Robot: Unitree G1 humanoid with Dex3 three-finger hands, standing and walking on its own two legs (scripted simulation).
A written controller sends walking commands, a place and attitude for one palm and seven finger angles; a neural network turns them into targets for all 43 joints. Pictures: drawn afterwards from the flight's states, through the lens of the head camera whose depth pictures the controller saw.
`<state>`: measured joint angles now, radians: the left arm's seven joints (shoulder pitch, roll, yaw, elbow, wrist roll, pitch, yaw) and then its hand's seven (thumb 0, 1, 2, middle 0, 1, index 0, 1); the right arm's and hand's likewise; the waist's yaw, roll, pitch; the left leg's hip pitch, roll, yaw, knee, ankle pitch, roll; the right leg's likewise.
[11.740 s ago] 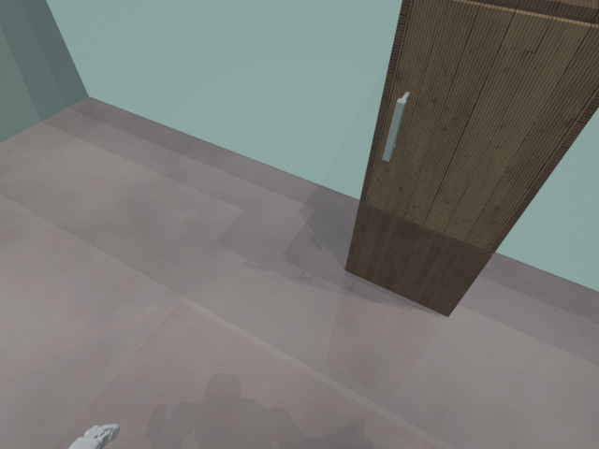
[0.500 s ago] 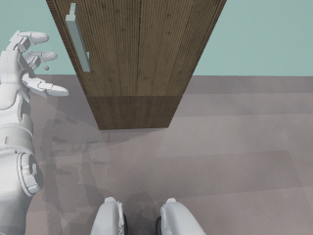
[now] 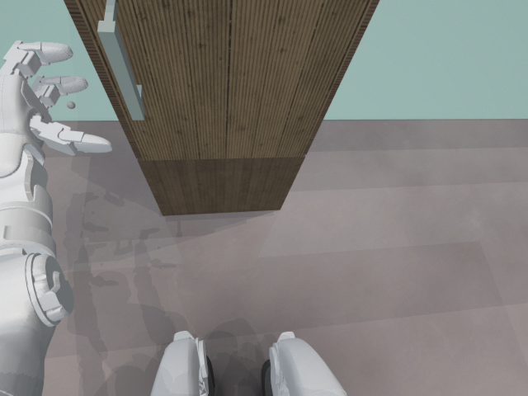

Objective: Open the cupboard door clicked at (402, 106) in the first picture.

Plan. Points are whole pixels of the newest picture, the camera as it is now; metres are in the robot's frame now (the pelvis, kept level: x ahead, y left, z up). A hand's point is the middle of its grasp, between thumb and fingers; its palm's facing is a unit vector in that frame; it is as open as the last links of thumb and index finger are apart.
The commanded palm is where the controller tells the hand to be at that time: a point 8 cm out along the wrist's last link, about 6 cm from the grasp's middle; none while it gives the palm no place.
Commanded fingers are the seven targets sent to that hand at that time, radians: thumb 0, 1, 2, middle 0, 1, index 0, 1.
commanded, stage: move the hooked fingers beside the handle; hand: left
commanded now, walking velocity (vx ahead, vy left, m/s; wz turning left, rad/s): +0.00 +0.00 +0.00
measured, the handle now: (126, 67) +0.58 +0.16 +0.07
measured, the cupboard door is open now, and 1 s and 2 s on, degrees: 0 0 0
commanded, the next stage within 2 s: slide the fingers in behind the handle in 0.40 s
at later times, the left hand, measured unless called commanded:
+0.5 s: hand (79, 107) +0.51 +0.22 +0.06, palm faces +0.05 -1.00 -0.02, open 14.0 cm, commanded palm +0.49 +0.25 +0.06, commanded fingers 0.00 -0.50 0.30 -0.30 -1.20 -0.30 -1.20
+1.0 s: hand (99, 111) +0.51 +0.19 +0.06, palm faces +0.06 -1.00 -0.01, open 14.0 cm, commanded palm +0.48 +0.22 +0.06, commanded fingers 0.00 -0.50 0.30 -0.30 -1.20 -0.30 -1.20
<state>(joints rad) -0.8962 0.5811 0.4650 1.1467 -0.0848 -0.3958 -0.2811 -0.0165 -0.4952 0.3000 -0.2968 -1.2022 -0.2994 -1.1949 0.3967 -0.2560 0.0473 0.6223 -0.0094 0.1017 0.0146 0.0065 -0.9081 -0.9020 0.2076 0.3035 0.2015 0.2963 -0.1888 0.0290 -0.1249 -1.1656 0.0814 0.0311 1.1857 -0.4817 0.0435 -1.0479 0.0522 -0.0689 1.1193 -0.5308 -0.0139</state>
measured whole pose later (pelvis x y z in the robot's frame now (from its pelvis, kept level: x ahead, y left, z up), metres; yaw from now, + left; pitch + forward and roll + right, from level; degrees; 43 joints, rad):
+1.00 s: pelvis -0.01 +0.00 +0.00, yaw +1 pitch +25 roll -4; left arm -0.92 0.51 0.39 1.19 -0.07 -0.43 -0.20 -0.02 -0.50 0.30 -0.30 -1.20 -0.30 -1.20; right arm 0.38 -0.26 0.04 0.62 -0.02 0.10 0.03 0.01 -0.91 -0.90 0.21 0.30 0.20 0.30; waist -0.19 0.03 -0.13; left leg -1.16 0.07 0.02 1.20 -0.47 0.04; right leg -1.04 0.05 -0.08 1.14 -0.53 -0.02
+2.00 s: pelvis -0.01 -0.01 +0.00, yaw +1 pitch +25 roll -3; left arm -0.93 0.40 0.31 1.19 -0.05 -0.47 -0.06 -0.02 -0.50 0.30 -0.27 -1.19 -0.28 -1.19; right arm 0.38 -0.26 0.02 0.63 -0.03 0.10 0.06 0.01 -0.91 -0.90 0.21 0.30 0.20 0.30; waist -0.19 0.04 -0.14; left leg -1.16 0.06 0.02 1.19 -0.47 0.03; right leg -1.05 0.04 -0.07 1.16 -0.55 -0.03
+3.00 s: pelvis +0.00 -0.01 -0.01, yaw +1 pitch +26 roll -3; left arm -0.95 0.39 0.32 1.20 -0.04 -0.47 -0.05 0.01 0.75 0.84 -0.37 -1.34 -0.36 -1.34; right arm 0.38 -0.25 0.02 0.63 -0.04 0.10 0.05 0.01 -0.91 -0.90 0.21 0.30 0.20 0.30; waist -0.20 0.04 -0.14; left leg -1.17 0.06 0.02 1.20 -0.48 0.03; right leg -1.07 0.04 -0.07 1.16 -0.55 -0.03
